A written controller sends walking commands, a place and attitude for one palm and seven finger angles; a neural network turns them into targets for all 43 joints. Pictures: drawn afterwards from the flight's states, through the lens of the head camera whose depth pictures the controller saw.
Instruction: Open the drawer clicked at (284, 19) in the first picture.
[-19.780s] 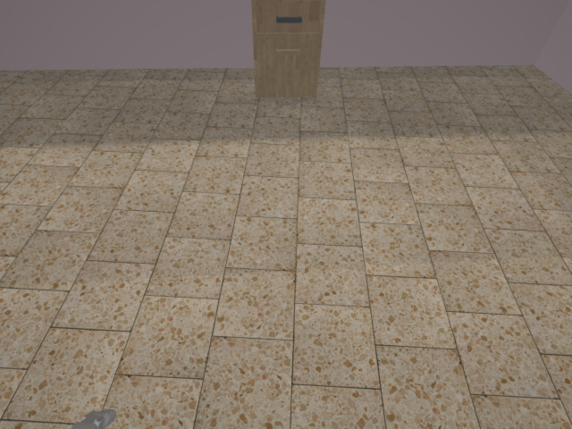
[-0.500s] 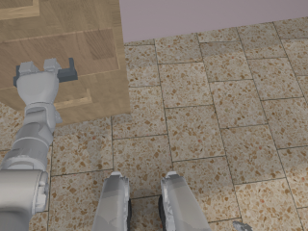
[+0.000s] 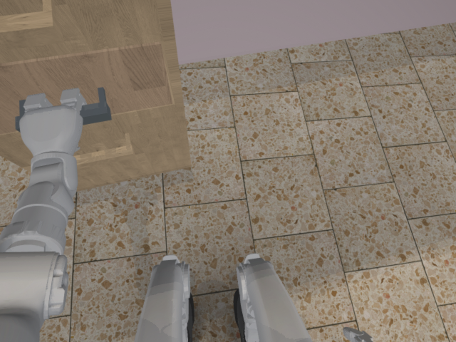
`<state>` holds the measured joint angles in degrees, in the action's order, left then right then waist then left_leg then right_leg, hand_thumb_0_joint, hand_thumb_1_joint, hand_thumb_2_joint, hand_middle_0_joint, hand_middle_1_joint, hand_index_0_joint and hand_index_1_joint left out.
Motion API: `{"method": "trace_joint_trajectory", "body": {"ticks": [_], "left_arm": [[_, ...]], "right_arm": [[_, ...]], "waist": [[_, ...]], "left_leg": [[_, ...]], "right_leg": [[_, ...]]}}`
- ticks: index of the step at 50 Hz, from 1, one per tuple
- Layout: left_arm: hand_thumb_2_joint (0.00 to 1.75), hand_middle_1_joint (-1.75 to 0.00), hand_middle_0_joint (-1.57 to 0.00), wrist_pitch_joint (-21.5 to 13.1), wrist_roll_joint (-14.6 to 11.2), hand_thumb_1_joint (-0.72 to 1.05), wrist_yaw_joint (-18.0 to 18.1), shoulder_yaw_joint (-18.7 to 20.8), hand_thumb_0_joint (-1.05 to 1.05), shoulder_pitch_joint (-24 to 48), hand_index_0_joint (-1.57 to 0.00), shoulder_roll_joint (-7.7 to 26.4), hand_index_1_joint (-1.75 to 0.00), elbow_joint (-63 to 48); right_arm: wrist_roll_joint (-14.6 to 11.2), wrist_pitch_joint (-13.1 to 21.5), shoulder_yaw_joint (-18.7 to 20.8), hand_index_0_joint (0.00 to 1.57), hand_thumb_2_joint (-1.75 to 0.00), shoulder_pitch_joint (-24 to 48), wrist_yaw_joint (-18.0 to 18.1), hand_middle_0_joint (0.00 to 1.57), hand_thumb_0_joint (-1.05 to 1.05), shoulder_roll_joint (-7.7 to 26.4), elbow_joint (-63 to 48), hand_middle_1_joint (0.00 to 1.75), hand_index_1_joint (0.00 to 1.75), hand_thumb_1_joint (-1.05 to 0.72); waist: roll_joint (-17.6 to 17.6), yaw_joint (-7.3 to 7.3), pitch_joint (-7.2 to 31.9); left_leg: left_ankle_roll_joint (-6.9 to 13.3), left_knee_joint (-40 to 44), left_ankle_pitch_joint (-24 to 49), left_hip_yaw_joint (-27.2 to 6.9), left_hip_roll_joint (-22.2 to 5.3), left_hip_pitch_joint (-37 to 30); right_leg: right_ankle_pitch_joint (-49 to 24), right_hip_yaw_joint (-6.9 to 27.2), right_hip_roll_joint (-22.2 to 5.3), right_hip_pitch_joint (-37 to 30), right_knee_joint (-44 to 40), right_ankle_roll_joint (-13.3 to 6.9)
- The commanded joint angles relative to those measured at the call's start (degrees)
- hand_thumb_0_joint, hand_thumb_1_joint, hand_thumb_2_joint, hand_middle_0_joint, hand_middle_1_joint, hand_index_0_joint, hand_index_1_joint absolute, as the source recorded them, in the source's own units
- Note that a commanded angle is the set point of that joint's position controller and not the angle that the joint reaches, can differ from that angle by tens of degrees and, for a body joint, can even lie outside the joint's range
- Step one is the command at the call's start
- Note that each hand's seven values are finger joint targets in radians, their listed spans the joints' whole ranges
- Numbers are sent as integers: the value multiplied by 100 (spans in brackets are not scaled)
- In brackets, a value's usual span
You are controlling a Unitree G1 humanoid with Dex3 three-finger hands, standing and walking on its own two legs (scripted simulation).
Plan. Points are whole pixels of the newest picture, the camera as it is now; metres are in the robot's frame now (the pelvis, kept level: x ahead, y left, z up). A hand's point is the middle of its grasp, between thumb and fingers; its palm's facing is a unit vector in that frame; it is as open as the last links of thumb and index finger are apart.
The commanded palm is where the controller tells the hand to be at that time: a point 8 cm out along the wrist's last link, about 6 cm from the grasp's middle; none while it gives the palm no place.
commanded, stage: close the thumb around the handle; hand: left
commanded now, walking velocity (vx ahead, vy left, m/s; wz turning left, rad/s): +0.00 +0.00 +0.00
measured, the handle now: (64, 108) +0.53 +0.29 -0.05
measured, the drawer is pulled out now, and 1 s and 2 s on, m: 0.00 0.06 0.14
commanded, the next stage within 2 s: pull the drawer open in 0.08 s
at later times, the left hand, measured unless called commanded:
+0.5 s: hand (70, 148) +0.45 +0.28 -0.07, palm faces -0.04 -0.05 -1.00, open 6.2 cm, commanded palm +0.43 +0.25 -0.02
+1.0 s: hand (72, 173) +0.41 +0.27 -0.07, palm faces -0.03 -0.06 -1.00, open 6.2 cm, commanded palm +0.37 +0.25 -0.02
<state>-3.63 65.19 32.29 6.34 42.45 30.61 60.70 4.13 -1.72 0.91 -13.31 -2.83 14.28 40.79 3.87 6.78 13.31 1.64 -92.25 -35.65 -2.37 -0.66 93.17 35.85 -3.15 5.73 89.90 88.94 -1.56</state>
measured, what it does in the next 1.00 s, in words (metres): stands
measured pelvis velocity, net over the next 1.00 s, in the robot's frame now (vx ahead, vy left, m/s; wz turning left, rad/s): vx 0.02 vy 0.01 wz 0.01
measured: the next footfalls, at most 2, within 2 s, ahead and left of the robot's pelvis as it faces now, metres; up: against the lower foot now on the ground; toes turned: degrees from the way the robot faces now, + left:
none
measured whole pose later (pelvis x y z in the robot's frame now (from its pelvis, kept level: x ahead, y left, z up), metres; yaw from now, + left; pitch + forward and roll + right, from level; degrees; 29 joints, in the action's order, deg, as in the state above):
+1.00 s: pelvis +0.02 +0.01 +0.02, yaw +1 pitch +34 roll -4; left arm -2.0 64.4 37.0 3.7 26.0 21.7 48.3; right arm 4.3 -3.8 2.8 -9.2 -4.3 13.8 39.3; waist 3.0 3.4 13.6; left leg 2.2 -87.5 -36.1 -0.7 -0.3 85.4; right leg 36.3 -1.3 5.2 82.7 84.8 -1.0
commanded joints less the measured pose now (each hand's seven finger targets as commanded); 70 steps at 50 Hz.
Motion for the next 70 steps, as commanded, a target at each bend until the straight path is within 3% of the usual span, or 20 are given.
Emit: {"method": "trace_joint_trajectory", "body": {"ticks": [1, 2, 6, 9, 16, 25, 33, 37, 40, 42, 46, 47, 50, 53, 58, 63, 65, 66, 70], "left_arm": [[90, -135, -40, -8, -85, 90, 298, 346, 0, 1493, -40, 1295, -135, -988], [90, -135, -40, -1, -78, 90, 327, 281, 0, 1618, -40, 1242, -135, -1058], [90, -135, -40, 82, -140, 90, 354, 369, 0, 1441, -40, 1231, -135, -1124], [90, -135, -40, 110, -148, 90, 340, 282, 0, 1494, -40, 1207, -135, -1100], [90, -135, -40, 107, -230, 90, 276, 229, 0, 624, -40, 861, -135, -1228], [90, -135, -40, 70, -241, 90, 349, 127, 0, -13, -40, 547, -135, -1522], [90, -135, -40, 68, -237, 90, 545, 128, 0, -533, -40, 304, -135, -1959], [90, -135, -40, 99, -235, 90, 620, 206, 0, -818, -40, 343, -135, -2040], [90, -135, -40, 109, -183, 90, 672, 126, 0, -865, -40, 204, -135, -1976], [90, -135, -40, 106, -159, 90, 713, 94, 0, -879, -40, 156, -135, -2055], [90, -135, -40, 155, -155, 90, 767, 125, 0, -965, -40, 160, -135, -2048], [90, -135, -40, 161, -137, 90, 780, 10, 0, -974, -40, 25, -135, -2072], [90, -135, -40, 218, -165, 90, 811, 65, 0, -1249, -40, 33, -135, -2145], [90, -135, -40, 257, -162, 90, 810, -59, 0, -1301, -40, -105, -135, -2357], [90, -135, -40, 294, -173, 90, 823, -118, 0, -1309, -40, -165, -135, -2321], [90, -135, -40, 294, -117, 90, 847, -76, 0, -1610, -40, -146, -135, -2324], [90, -135, -40, 297, -143, 90, 855, -189, 0, -1618, -40, -285, -135, -2374], [90, -135, -40, 315, -148, 90, 846, -68, 0, -1764, -40, -181, -135, -2357], [90, -135, -40, 336, -150, 90, 861, -184, 0, -1966, -40, -332, -135, -2457]], "right_arm": [[-15, 41, 366, 20, -90, -960, 46, 20, 0, 988, -197, 30, 30, -90], [-12, 38, 384, 20, -90, -981, 41, 20, 0, 1000, -170, 30, 30, -90], [-15, 25, 400, 20, -90, -981, 23, 20, 0, 999, -173, 30, 30, -90], [-33, 14, 382, 20, -90, -965, 24, 20, 0, 994, -159, 30, 30, -90], [-38, -42, 402, 20, -90, -867, -15, 20, 0, 963, -267, 30, 30, -90], [-29, -108, 441, 20, -90, -824, -37, 20, 0, 932, -280, 30, 30, -90], [4, -157, 506, 20, -90, -704, -74, 20, 0, 919, -343, 30, 30, -90], [2, -152, 499, 20, -90, -605, -81, 20, 0, 889, -384, 30, 30, -90], [2, -138, 507, 20, -90, -527, -75, 20, 0, 887, -391, 30, 30, -90], [7, -129, 514, 20, -90, -487, -88, 20, 0, 885, -397, 30, 30, -90], [7, -120, 504, 20, -90, -397, -81, 20, 0, 864, -424, 30, 30, -90], [-2, -128, 514, 20, -90, -382, -90, 20, 0, 868, -426, 30, 30, -90], [-14, -125, 517, 20, -90, -323, -90, 20, 0, 843, -471, 30, 30, -90], [-28, -142, 523, 20, -90, -270, -97, 20, 0, 837, -499, 30, 30, -90], [-37, -105, 512, 20, -90, -185, -63, 20, 0, 808, -466, 30, 30, -90], [-41, -76, 495, 20, -90, -90, -36, 20, 0, 785, -495, 30, 30, -90], [-42, -58, 501, 20, -90, -52, -31, 20, 0, 761, -479, 30, 30, -90], [-31, -47, 494, 20, -90, -32, -33, 20, 0, 774, -500, 30, 30, -90], [-52, -42, 495, 20, -90, 40, -26, 20, 0, 744, -532, 30, 30, -90]], "waist": [[557, -75, 3385], [660, -30, 3428], [590, -91, 3602], [572, -57, 3385], [589, -273, 3454], [265, -298, 3183], [410, -425, 3314], [286, -483, 3287], [103, -444, 3092], [312, -471, 3151], [264, -503, 3015], [284, -482, 3039], [145, -559, 3117], [276, -561, 3145], [27, -503, 2918], [44, -622, 2876], [11, -572, 2810], [32, -645, 2805], [-62, -657, 2808]], "left_leg": [[78, 1014, 2342, -112, -59, -2925], [76, 1008, 2379, -117, -70, -3031], [65, 1067, 2559, -129, -76, -3187], [77, 1074, 2395, -105, -64, -3033], [39, 1268, 2709, -138, -84, -3446], [64, 1303, 2943, -105, -95, -3453], [9, 1375, 3398, -122, -99, -3869], [26, 1380, 3290, -42, -54, -3700], [40, 1386, 3017, -63, -45, -3572], [20, 1398, 3043, -65, -42, -3698], [15, 1425, 2834, -63, -10, -3572], [18, 1424, 2802, -62, -4, -3631], [27, 1436, 2778, -18, 14, -3595], [-3, 1506, 2823, -81, 1, -3775], [39, 1479, 2461, -14, 25, -3488], [35, 1516, 2311, 19, 62, -3381], [53, 1490, 2262, 53, 63, -3345], [42, 1521, 2302, 46, 70, -3350], [55, 1519, 2176, 63, 81, -3294]], "right_leg": [[-2022, -11, -86, -1627, -1026, -75], [-2038, -12, -91, -1553, -1037, -61], [-2216, -25, -99, -1733, -1042, -63], [-2122, -21, -95, -1726, -1092, -57], [-2317, -44, -103, -1817, -1118, -95], [-2725, -6, -118, -2030, -1179, -90], [-3045, 7, -157, -2082, -1178, -105], [-3212, 56, -160, -2357, -1199, -108], [-2973, 48, -147, -2248, -1236, -106], [-2880, 46, -157, -2146, -1219, -112], [-2706, 52, -142, -2152, -1242, -129], [-2642, 51, -148, -2097, -1256, -117], [-2730, 69, -135, -2295, -1284, -122], [-2649, 56, -141, -2198, -1291, -130], [-2443, 91, -139, -2223, -1366, -109], [-2314, 123, -136, -2292, -1372, -137], [-2327, 139, -141, -2294, -1425, -122], [-2355, 144, -137, -2343, -1418, -143], [-2274, 167, -136, -2377, -1446, -131]]}}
